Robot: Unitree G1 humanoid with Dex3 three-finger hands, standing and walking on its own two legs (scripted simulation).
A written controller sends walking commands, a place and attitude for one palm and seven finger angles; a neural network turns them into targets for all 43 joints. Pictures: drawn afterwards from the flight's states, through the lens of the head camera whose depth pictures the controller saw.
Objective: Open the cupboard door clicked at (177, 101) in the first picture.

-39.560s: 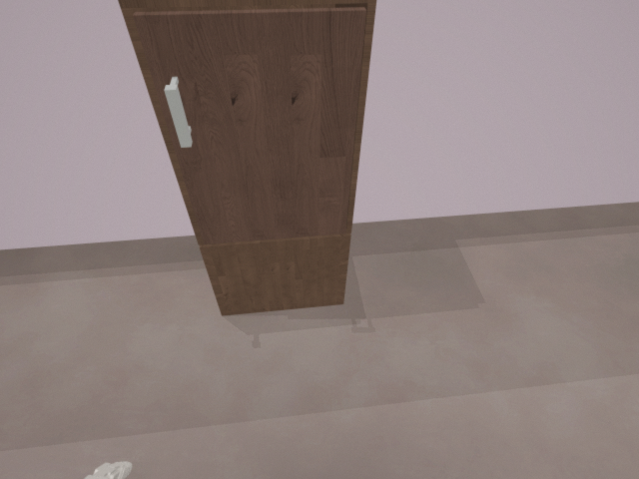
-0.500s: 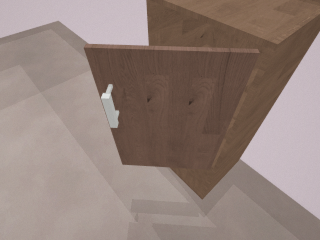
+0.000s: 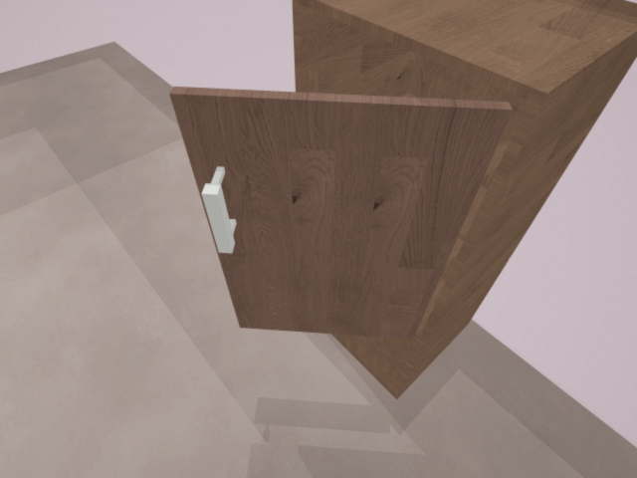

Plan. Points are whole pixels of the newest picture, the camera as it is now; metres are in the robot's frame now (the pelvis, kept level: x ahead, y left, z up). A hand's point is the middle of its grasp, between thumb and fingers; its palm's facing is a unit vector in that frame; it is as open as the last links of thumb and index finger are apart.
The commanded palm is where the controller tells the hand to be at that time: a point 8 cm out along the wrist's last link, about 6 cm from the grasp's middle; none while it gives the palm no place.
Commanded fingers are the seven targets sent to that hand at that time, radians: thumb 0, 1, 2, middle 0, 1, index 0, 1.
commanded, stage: look again from close up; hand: left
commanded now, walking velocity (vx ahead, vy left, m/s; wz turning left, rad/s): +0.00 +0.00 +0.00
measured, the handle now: (223, 210) +0.46 +0.17 +0.07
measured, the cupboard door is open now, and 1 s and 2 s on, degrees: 44 44 44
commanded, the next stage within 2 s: shuffle to correct the standing spot in 0.08 s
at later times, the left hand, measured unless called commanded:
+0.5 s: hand out of the picture +0.01 +0.19 -0.18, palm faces +0.00 -0.98 -0.22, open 7.3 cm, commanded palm none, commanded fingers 0.00 0.90 0.90 -0.20 -0.30 -0.20 -0.30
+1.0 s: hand out of the picture -0.02 +0.19 -0.18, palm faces +0.03 -0.98 -0.18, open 7.3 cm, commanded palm none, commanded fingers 0.00 0.90 0.90 -0.20 -0.30 -0.20 -0.30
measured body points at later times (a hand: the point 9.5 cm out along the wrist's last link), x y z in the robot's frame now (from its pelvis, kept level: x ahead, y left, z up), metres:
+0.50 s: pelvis -0.03 +0.00 -0.01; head +0.01 +0.00 +0.44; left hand +0.01 +0.24 -0.16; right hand +0.00 -0.22 -0.17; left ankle -0.05 +0.12 -0.74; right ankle +0.01 -0.10 -0.74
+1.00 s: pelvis -0.05 +0.01 -0.01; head -0.02 +0.02 +0.44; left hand -0.02 +0.24 -0.17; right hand -0.08 -0.20 -0.16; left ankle -0.08 +0.11 -0.74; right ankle -0.08 -0.12 -0.74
